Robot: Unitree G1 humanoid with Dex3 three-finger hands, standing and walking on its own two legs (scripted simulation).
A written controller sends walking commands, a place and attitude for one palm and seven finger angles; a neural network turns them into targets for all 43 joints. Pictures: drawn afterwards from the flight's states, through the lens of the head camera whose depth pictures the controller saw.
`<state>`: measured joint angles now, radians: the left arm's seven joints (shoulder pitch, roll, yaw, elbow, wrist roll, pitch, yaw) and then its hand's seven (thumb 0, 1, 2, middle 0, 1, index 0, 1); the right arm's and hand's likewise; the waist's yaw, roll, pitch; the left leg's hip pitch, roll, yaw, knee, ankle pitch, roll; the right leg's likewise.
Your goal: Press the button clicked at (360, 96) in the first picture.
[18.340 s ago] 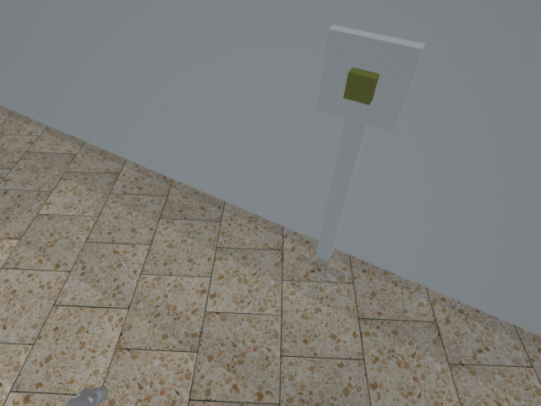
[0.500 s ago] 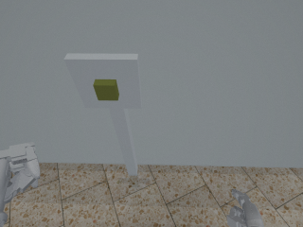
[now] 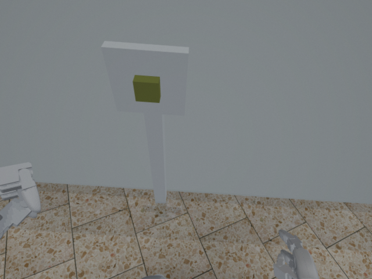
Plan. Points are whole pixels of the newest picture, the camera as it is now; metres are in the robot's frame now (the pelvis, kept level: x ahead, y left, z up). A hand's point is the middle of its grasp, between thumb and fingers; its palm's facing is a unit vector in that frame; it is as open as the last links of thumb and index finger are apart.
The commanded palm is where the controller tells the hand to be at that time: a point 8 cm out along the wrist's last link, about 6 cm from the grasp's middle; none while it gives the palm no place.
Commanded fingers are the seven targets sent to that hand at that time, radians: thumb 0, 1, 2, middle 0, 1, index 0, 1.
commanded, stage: step back with the hand held close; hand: left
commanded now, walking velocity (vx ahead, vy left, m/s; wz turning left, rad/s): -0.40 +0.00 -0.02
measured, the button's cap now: (147, 88) +0.56 +0.15 +0.08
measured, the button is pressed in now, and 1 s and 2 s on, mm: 0 0 0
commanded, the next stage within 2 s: stop stepping back and stand still in 0.66 s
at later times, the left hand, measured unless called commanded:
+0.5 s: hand (12, 258) +0.12 +0.22 +0.18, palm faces +0.29 -0.83 -0.48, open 3.1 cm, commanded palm +0.06 +0.27 +0.19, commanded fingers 0.00 0.90 0.90 -1.30 -1.50 -1.30 -1.50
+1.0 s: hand out of the picture +0.00 +0.23 +0.18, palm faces +0.29 -0.84 -0.46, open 3.1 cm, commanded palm -0.05 +0.28 +0.19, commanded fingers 0.00 0.90 0.90 -1.30 -1.50 -1.30 -1.50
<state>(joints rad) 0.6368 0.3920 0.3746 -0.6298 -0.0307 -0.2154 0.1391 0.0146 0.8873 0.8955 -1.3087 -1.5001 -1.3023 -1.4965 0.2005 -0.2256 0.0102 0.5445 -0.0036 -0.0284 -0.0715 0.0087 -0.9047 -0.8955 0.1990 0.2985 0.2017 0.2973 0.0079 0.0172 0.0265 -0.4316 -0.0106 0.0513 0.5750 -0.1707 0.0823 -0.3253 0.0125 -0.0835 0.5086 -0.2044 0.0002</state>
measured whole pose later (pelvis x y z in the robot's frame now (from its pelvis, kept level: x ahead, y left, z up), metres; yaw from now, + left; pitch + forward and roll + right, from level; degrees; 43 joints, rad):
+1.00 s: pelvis -0.19 +0.01 +0.01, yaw -3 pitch +2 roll -2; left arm 0.68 0.45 0.38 -0.66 -0.07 -0.18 0.13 0.01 0.89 0.90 -1.31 -1.50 -1.30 -1.50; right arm 0.23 -0.19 0.02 0.64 -0.01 -0.07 -0.06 0.01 -0.90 -0.90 0.20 0.30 0.20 0.30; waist 0.02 -0.01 -0.05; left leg -0.52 -0.02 -0.02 0.75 -0.24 -0.01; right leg -0.16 0.03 -0.03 0.45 -0.31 -0.03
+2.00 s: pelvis -0.23 +0.02 +0.01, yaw +2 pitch -2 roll -1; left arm 0.33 0.23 0.02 1.07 0.02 0.03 0.01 0.01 0.90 0.89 -0.77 -0.98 -0.77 -0.96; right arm 0.29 -0.18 0.00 1.04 -0.03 0.05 -0.02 0.00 -0.91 -0.90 0.20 0.30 0.20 0.30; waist 0.01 -0.01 0.08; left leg -0.29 -0.01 -0.04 0.49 -0.17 0.01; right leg -0.21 0.00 -0.10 0.45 -0.21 -0.02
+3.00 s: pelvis -0.21 +0.01 +0.01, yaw +2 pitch -2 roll +0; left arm 0.27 0.13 0.02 1.16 0.01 0.00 0.03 0.00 0.91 0.90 -0.20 -0.30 -0.19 -0.30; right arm 0.27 -0.14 -0.01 1.13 -0.02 0.02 -0.04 0.00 -0.91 -0.90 0.19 0.30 0.20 0.30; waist 0.00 0.01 0.07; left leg -0.21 -0.01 -0.03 0.43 -0.18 0.00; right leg -0.15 0.00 -0.09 0.42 -0.24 -0.02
